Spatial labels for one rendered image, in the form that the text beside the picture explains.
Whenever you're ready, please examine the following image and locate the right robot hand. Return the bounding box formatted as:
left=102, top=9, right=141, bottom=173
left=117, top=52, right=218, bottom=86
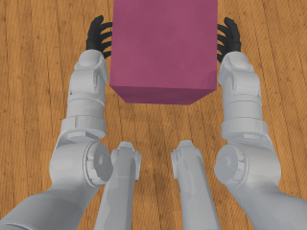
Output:
left=217, top=17, right=242, bottom=63

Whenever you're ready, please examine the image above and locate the right robot shin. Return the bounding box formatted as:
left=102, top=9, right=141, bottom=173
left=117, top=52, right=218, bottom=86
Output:
left=176, top=140, right=204, bottom=165

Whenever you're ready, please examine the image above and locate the left robot hand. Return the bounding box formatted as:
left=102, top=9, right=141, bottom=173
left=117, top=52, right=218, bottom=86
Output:
left=85, top=15, right=113, bottom=59

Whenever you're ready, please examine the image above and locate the robot right upper arm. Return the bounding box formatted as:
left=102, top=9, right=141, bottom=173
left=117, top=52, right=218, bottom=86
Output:
left=214, top=142, right=307, bottom=230

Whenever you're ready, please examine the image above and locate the carton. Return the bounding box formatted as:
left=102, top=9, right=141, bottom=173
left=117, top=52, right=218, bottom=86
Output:
left=109, top=0, right=218, bottom=105

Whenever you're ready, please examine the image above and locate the left robot forearm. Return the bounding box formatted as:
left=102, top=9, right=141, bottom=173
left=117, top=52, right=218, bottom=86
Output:
left=49, top=49, right=109, bottom=176

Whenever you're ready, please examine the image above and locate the right robot thigh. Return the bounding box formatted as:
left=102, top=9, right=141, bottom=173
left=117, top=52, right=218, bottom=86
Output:
left=171, top=145, right=222, bottom=230

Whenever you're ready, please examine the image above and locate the robot left upper arm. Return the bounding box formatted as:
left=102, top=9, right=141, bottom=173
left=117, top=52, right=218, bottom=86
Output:
left=0, top=141, right=113, bottom=230

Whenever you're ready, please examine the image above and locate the right robot forearm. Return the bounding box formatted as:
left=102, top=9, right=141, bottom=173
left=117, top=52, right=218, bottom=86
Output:
left=218, top=51, right=281, bottom=169

